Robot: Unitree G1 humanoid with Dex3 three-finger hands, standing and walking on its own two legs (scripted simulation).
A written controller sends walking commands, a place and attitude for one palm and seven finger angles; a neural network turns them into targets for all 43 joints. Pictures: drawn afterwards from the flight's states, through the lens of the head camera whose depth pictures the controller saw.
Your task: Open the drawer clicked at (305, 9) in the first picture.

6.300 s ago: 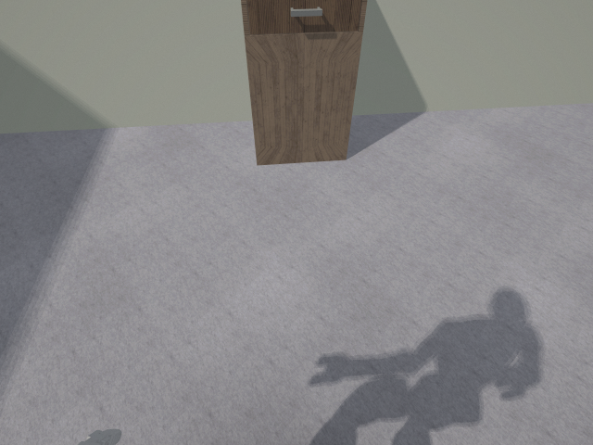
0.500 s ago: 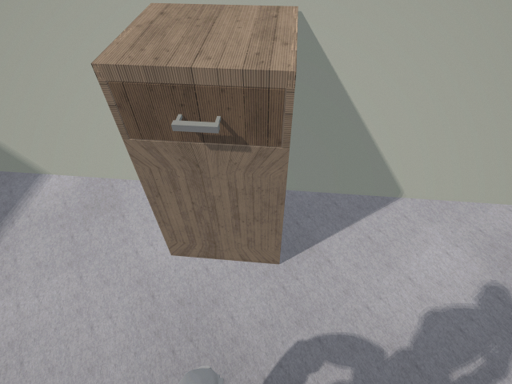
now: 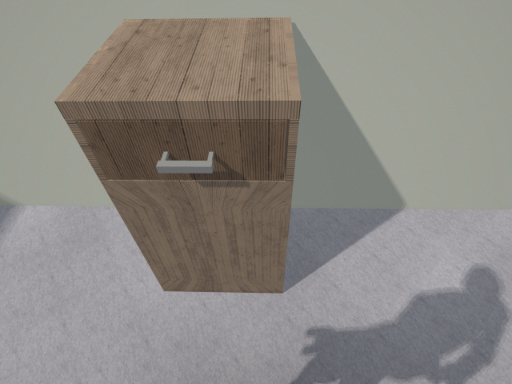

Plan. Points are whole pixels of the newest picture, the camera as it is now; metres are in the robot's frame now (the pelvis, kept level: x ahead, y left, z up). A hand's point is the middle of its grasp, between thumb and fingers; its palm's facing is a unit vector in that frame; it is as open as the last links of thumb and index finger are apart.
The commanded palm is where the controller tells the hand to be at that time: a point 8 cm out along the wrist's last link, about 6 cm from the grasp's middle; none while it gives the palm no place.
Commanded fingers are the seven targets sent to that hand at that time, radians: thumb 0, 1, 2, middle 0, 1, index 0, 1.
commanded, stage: come to a stop and stand still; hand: left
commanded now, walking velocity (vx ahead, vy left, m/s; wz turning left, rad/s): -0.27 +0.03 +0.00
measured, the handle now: (186, 161) +0.57 +0.19 +0.00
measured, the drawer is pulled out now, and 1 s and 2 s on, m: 0.00 0.00 0.00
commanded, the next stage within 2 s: look again from close up in 1.38 s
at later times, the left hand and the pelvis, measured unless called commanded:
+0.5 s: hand out of the picture +0.08 +0.21 -0.18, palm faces +0.09 -0.97 -0.23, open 7.3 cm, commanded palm none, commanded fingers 0.00 0.90 0.90 -0.20 -0.30 -0.20 -0.30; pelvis +0.02 +0.01 -0.01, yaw +1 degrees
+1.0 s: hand out of the picture -0.01 +0.17 -0.17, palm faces +0.04 -0.98 -0.19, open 7.3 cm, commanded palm none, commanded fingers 0.00 0.90 0.90 -0.20 -0.30 -0.20 -0.30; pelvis +0.00 +0.01 +0.01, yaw +0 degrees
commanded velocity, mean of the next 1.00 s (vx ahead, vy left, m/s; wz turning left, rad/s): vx -0.07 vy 0.03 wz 0.00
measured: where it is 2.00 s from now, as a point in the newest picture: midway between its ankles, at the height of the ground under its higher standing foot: outside the picture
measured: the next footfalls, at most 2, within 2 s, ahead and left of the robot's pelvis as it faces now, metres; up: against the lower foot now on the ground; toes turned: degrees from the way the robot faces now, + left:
right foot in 0.06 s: +0.12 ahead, -0.11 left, +0.00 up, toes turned -8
left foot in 0.46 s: +0.06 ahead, +0.12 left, +0.00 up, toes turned +5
